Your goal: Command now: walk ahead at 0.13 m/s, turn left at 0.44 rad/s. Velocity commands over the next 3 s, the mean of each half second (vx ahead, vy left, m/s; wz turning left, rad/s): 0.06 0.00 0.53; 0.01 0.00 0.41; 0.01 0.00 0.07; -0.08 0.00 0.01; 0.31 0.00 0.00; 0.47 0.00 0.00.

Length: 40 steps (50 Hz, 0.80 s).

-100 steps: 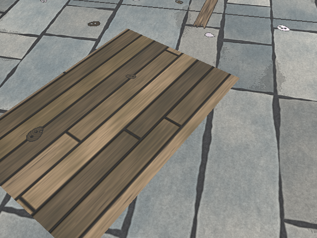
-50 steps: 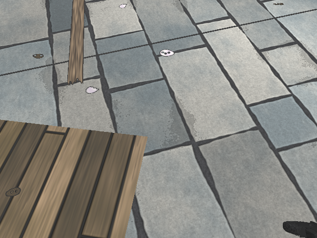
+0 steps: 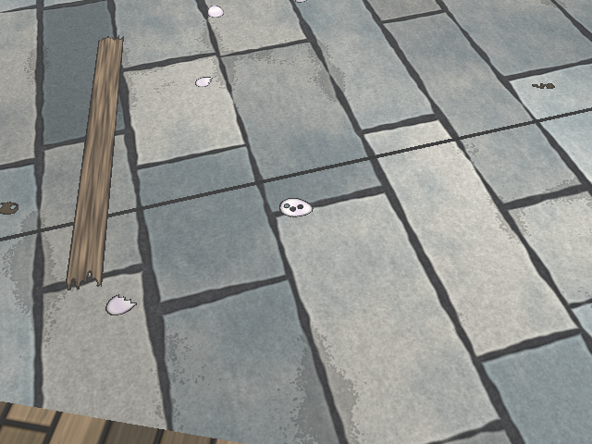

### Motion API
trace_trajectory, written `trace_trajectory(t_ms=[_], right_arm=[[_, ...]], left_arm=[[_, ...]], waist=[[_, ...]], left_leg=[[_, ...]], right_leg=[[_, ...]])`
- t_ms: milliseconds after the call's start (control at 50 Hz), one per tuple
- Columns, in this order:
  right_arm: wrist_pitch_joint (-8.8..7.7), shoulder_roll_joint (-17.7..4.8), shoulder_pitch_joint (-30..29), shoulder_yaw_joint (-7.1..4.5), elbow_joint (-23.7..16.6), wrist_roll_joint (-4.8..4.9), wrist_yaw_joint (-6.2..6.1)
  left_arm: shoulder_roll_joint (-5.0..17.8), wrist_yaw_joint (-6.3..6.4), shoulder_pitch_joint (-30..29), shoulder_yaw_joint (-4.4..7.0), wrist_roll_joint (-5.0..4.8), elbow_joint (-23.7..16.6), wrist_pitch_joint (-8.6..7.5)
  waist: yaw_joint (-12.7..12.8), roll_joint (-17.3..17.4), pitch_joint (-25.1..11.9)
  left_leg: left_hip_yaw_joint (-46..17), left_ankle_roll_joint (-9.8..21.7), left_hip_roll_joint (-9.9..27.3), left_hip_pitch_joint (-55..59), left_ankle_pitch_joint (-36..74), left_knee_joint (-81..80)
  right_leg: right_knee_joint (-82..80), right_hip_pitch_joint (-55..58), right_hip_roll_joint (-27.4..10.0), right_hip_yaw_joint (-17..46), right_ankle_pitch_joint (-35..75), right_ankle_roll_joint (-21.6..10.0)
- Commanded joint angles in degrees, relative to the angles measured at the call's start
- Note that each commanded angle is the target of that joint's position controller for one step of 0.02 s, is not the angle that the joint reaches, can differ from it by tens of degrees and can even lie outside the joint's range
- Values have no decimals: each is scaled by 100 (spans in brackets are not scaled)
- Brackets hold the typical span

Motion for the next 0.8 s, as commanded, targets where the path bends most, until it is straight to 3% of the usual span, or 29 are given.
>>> trace_trajectory(t_ms=[20, 80, 120, 140, 160, 180, 200, 220, 240, 260, 280, 320, 400, 520, 560, 580, 600, 620, 640, 660, 680, 700, 760, 800], right_arm=[[9, -264, 46, -61, -436, -13, 107], [65, -375, -156, -119, -691, -24, 207], [79, -404, -50, -157, -776, -8, 256], [60, -472, 201, -207, -742, -15, 245], [36, -885, 595, -357, -694, -43, 165], [53, -1637, 861, -541, -766, -124, 20], [43, -1531, 944, -463, -864, -203, 33], [0, -1247, 787, -373, -931, -154, 90], [-38, -1098, 418, -339, -987, -87, 74], [-23, -970, 138, -312, -1025, -7, 42], [14, -886, -76, -282, -1074, 23, -13], [73, -922, -172, -289, -1155, -69, -75], [102, -1026, -80, -342, -1210, -34, -179], [207, -1013, -164, -335, -1317, -31, -176], [262, -982, -300, -314, -1372, 32, -198], [286, -886, -219, -285, -1379, 57, -216], [295, -564, -23, -202, -1403, 20, -211], [227, -638, -32, -248, -1635, 55, -183], [171, -1116, 39, -382, -1513, -30, -156], [198, -1252, 187, -463, -1353, 19, -134], [271, -1107, 355, -452, -1194, 14, -157], [321, -960, 376, -411, -1165, -24, -169], [319, -592, 77, -269, -1331, 44, -149], [288, -473, -161, -189, -1447, 22, -143]], left_arm=[[975, 111, -352, 216, -63, -342, 36], [1100, 118, -291, 270, -169, -281, 178], [1139, 141, -362, 297, -252, -291, 256], [1101, 158, -355, 297, -281, -279, 285], [1002, 145, -15, 284, -210, -212, 284], [738, 90, 40, 192, 37, -431, 222], [654, 28, -161, 123, 68, -586, 192], [856, -29, -382, 191, -93, -548, 206], [814, -14, -507, 192, -199, -569, 236], [798, 53, -515, 207, -151, -504, 280], [899, 119, -529, 250, -91, -510, 327], [793, 137, -398, 240, -86, -495, 361], [642, 152, -460, 171, -108, -515, 333], [780, 23, -428, 196, -164, -559, 235], [785, -40, -75, 224, -168, -465, 172], [932, -50, 146, 281, -135, -399, 164], [1360, -21, 306, 375, -13, -414, 195], [1699, -20, 81, 437, 174, -453, 246], [1369, 7, -274, 353, 214, -691, 216], [1063, 50, -611, 278, 138, -800, 212], [928, 73, -794, 240, 39, -859, 222], [843, 93, -759, 205, -57, -857, 226], [870, 135, -347, 182, -46, -762, 300], [965, 142, -134, 211, -55, -718, 329]], waist=[[-75, -696, -606], [-36, -729, -532], [-145, -736, -527], [-285, -635, -641], [-379, -76, -949], [-261, 1328, -1315], [-379, 1406, -2089], [-485, 586, -2041], [-335, 311, -1593], [-209, -7, -1216], [-94, 99, -1064], [26, 404, -1046], [-69, 481, -1176], [-150, 782, -1030], [66, 762, -1002], [124, 594, -1004], [-4, -465, -1059], [-200, -2045, -709], [-175, -1566, -651], [-308, -1164, -601], [-370, -990, -520], [-276, -985, -450], [-50, -1074, -413], [113, -1188, -549]], left_leg=[[103, 59, 34, 745, 340, -511], [228, 220, -49, 691, -290, -848], [390, 395, -191, 911, -418, -1349], [504, 535, -378, 1428, 24, -1876], [85, 789, -300, 2352, 1793, -2301], [-1731, 1590, 994, 3782, 4706, -2057], [-3202, 2637, 1822, 4411, 4479, -2376], [-2747, 2449, 1600, 4138, 3789, -2515], [-2213, 2100, 1275, 3687, 3007, -2556], [-1903, 1791, 993, 3224, 2258, -2682], [-1739, 1632, 811, 2796, 1712, -2804], [-1632, 1581, 576, 2353, 1462, -2923], [-1774, 1537, 490, 2337, 913, -2899], [-2472, 1396, 403, 2196, 14, -2863], [-2525, 1193, 223, 2059, 71, -2616], [-2377, 958, -9, 1750, -242, -2353], [-1706, 617, -565, 972, -1517, -1180], [-656, 324, -1359, -57, -2739, 32], [-892, 155, -930, -35, -2595, 1189], [-849, 98, -880, 41, -2191, 1639], [-736, -11, -839, 26, -1879, 1914], [-726, -113, -827, -76, -1634, 2180], [-451, -280, -822, -32, -1428, 1767], [-382, -343, -682, 123, -1487, 944]], right_leg=[[-334, 127, -1631, 285, 2963, -880], [121, 496, -1847, 349, 2826, -778], [648, 628, -1867, 332, 2926, -592], [1204, 539, -1680, 168, 3065, -385], [2202, 168, -1235, -58, 2568, 5], [4021, -1550, -474, -289, -175, 533], [5310, -2585, 230, 698, -3105, 672], [5678, -2755, -36, 1335, -2938, 583], [5545, -2914, -171, 1362, -2467, 509], [5157, -2935, -280, 1341, -2051, 525], [4794, -2717, -343, 1348, -1726, 547], [4418, -2290, -175, 1264, -1379, 618], [3298, -1967, -59, 1362, -1065, 733], [2034, -1349, 99, 1421, -960, 629], [951, -734, 125, 1295, -408, 478], [412, -192, -160, 1413, -34, 338], [37, 440, -1395, 2496, 60, -90], [-299, 103, -2390, 3909, 904, -1025], [-289, -156, -2512, 3837, 1023, -1295], [-155, -244, -2136, 3153, 1029, -1036], [-62, -208, -1755, 2606, 907, -766], [-27, -135, -1623, 2377, 966, -723], [-10, 138, -1395, 1860, 1387, -855], [93, 538, -1472, 1811, 1585, -919]])
Next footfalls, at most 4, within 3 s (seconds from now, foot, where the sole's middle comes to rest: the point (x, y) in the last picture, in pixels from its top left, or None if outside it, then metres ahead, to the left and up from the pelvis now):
0.16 left None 0.16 0.13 -0.78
0.60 right None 0.19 -0.09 -0.78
0.98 left None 0.05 0.14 -0.78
2.24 left None -0.03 0.06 -0.78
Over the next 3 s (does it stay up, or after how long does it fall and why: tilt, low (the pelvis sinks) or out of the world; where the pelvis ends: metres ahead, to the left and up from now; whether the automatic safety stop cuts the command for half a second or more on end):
stays up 0.36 0.08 0.00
